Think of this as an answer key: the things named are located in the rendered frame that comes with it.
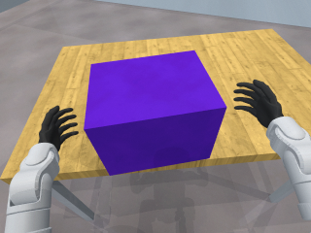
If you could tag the left robot hand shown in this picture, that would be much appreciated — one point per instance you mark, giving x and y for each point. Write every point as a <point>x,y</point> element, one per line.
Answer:
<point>51,131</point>

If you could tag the carton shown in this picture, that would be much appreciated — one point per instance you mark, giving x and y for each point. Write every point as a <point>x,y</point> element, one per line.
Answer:
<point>153,111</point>

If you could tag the right robot hand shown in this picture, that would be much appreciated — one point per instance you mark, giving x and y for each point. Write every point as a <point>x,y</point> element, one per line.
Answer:
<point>264,102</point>

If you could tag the robot left forearm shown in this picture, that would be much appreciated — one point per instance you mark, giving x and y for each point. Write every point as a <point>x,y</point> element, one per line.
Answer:
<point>30,191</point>

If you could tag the table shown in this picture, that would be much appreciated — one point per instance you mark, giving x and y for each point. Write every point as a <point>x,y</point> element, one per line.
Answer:
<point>229,58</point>

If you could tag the robot right forearm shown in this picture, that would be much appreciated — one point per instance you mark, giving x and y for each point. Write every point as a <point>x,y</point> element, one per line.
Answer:
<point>293,144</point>

